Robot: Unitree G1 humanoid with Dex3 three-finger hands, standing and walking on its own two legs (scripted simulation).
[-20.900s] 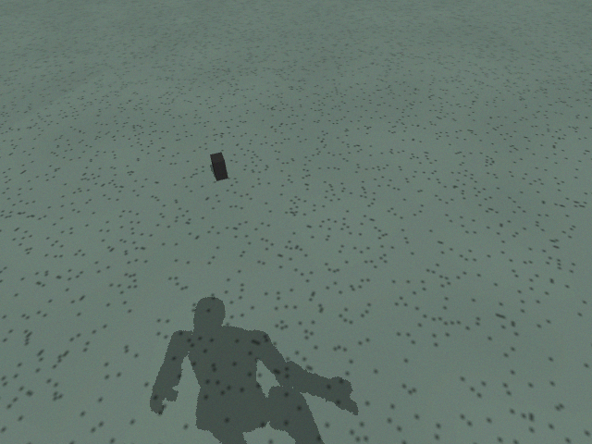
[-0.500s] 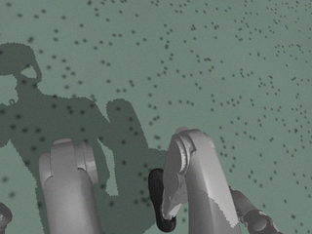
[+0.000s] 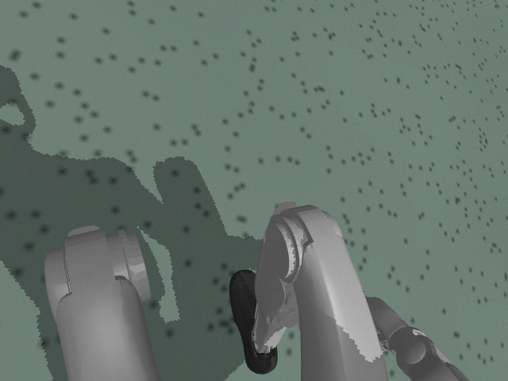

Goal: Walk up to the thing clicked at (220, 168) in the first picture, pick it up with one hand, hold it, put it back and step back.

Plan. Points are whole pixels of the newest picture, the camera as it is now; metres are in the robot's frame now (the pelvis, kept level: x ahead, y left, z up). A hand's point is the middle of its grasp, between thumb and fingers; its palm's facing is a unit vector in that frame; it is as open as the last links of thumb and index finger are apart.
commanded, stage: lower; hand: left
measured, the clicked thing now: out of the picture +0.38 +0.39 -0.15
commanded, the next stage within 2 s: open in 0.96 s
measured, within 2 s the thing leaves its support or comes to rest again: neither
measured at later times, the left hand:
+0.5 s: hand out of the picture +0.38 +0.42 -0.15, palm faces +0.63 -0.78 -0.01, open 8.6 cm
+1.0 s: hand out of the picture +0.38 +0.41 -0.17, palm faces +0.62 -0.78 -0.01, open 8.7 cm
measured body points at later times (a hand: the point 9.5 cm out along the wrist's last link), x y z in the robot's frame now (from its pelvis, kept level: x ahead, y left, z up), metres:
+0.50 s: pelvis -0.01 +0.01 -0.01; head +0.22 +0.18 +0.34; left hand +0.34 +0.45 -0.15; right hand +0.18 -0.25 -0.05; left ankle +0.08 +0.13 -0.26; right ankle +0.12 -0.12 -0.26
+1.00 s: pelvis -0.01 +0.01 -0.01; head +0.21 +0.20 +0.33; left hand +0.34 +0.45 -0.17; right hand +0.17 -0.24 -0.04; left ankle +0.08 +0.13 -0.26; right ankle +0.12 -0.12 -0.25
